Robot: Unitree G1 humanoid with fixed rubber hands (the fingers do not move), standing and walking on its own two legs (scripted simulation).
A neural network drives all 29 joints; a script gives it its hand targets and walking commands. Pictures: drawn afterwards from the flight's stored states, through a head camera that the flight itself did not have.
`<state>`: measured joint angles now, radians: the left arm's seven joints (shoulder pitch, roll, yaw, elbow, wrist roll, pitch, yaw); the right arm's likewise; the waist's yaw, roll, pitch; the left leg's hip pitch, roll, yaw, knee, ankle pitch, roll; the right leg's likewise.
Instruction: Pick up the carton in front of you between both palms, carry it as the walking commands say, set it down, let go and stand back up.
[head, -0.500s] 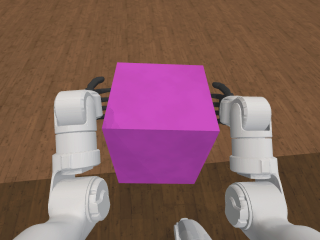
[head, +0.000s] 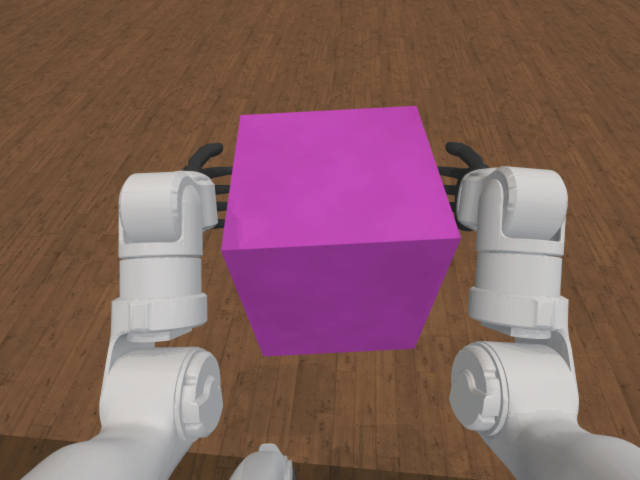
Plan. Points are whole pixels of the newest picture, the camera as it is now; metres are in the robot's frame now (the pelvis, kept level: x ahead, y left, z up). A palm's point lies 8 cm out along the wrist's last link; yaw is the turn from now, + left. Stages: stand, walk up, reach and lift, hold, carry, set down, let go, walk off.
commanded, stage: carry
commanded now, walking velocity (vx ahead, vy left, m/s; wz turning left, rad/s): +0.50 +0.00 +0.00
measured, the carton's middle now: (334, 240) +0.40 +0.02 +0.10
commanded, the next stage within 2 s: none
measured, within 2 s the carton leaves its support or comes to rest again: neither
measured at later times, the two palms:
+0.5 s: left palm (267, 42) +0.71 +0.15 +0.22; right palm (454, 53) +0.70 -0.15 +0.21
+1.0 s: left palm (274, 25) +1.00 +0.19 +0.14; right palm (408, 28) +0.98 -0.11 +0.15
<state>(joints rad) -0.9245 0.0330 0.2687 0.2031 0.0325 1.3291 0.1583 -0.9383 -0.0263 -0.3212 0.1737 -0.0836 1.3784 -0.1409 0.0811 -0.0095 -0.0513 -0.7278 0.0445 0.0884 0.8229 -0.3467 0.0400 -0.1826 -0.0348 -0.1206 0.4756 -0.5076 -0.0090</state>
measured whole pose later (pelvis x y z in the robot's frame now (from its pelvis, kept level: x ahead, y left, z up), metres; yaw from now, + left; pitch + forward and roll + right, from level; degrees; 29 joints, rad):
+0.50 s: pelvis +0.32 +0.00 +0.03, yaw +0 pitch +4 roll -1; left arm -0.94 0.03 0.28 0.24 0.09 1.32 0.12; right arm -0.90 -0.03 -0.27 0.19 -0.04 1.36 -0.14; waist 0.01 0.02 -0.06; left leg -0.29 0.04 0.05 0.95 -0.51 0.01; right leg -0.53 0.00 -0.16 0.64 -0.16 -0.09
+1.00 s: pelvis +0.64 +0.04 +0.05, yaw -2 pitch +5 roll -1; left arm -0.67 0.00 0.24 0.24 0.09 1.24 0.12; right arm -0.66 0.07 -0.24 0.22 -0.12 1.25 -0.12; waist -0.02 -0.01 -0.06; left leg -0.42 0.02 0.18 0.50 -0.17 0.08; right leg -0.43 -0.03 -0.04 1.13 -0.41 0.00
